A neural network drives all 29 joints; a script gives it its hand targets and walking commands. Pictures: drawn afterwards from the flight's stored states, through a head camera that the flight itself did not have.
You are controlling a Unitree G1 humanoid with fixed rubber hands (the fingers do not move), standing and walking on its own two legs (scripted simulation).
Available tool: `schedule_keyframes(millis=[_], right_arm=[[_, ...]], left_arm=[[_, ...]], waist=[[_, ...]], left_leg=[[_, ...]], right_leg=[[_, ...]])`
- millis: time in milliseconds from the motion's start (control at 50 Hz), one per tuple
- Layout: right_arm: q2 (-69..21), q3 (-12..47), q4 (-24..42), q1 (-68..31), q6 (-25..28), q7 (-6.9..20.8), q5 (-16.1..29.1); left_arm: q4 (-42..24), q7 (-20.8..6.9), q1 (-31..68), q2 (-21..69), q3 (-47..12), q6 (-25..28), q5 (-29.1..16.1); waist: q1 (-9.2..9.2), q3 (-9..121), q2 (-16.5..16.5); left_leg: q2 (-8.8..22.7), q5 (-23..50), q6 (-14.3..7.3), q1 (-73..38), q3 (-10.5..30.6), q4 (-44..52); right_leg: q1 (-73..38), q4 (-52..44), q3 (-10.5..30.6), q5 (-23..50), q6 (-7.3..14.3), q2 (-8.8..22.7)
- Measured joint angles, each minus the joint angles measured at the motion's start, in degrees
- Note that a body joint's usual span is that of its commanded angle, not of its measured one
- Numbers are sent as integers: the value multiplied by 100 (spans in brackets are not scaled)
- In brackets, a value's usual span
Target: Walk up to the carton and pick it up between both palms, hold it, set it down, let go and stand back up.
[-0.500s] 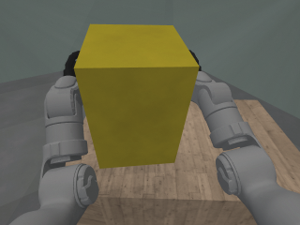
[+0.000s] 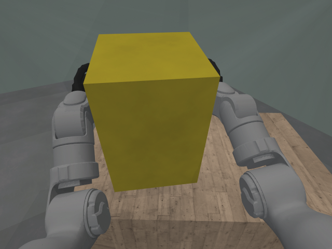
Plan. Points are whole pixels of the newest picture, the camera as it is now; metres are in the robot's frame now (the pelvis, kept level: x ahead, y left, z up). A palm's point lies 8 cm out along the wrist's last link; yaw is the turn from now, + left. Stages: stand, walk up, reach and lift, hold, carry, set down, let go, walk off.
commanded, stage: hold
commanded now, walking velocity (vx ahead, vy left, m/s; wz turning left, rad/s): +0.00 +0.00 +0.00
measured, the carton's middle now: (151, 113) +0.36 +0.01 +0.22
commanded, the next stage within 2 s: none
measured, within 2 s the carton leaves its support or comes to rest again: neither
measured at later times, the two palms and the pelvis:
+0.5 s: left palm (82, 96) +0.38 +0.15 +0.27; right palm (212, 88) +0.38 -0.14 +0.27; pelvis +0.00 +0.00 +0.00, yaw +0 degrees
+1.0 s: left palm (81, 98) +0.37 +0.16 +0.26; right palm (210, 91) +0.37 -0.13 +0.27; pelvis +0.00 +0.00 +0.00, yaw +0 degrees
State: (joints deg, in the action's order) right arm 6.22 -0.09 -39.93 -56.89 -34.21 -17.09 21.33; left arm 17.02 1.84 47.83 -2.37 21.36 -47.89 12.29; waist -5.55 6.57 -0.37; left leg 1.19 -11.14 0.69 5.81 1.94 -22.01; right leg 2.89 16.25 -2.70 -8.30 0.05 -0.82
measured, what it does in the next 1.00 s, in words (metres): stands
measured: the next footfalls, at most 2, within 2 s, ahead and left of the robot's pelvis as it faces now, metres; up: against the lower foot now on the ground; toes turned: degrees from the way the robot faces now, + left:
none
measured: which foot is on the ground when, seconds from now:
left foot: down 0.00-1.00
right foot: down 0.00-1.00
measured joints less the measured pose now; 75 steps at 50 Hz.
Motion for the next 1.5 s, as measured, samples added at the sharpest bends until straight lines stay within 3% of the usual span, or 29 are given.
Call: schedule_keyframes(millis=[120, 460, 1040, 1240, 1320, 1500], right_arm=[[2, -67, -325, -227, 23, 41, -86], [-6, 1, -373, -212, 68, 14, -71], [15, 100, 70, 22, -24, -58, 93], [38, 15, -154, -94, -17, 21, 7], [148, 302, 237, 167, -96, -25, 143], [6, 163, 355, 313, -229, -54, 64]], left_arm=[[339, -22, 250, -57, 98, 38, 35], [455, -61, 210, -134, 36, 142, -29], [-59, -26, -35, -69, -56, -4, -47], [206, 7, 148, -31, 26, 38, 17], [-143, -11, -139, 50, -80, 8, 32], [-347, 20, -436, 92, -105, -67, -54]], waist=[[28, 10, -24], [30, 54, -29], [-31, -49, -10], [24, 16, -50], [6, -16, -24], [-14, 52, 46]], left_leg=[[-5, 34, 5, -18, -4, 50], [4, 30, 24, 67, 48, 34], [-6, -43, 5, 18, 42, -54], [-10, -6, -7, 12, -1, 4], [15, -23, 11, -112, 19, 16], [50, -41, 52, -39, 29, -47]], right_leg=[[12, 14, 5, 1, 5, 5], [64, -6, -42, -2, 22, -8], [-35, -30, -27, -12, -10, -2], [6, -16, 17, -1, -7, 5], [-152, -93, 0, 15, 4, -23], [-38, 53, -7, -48, 41, -57]])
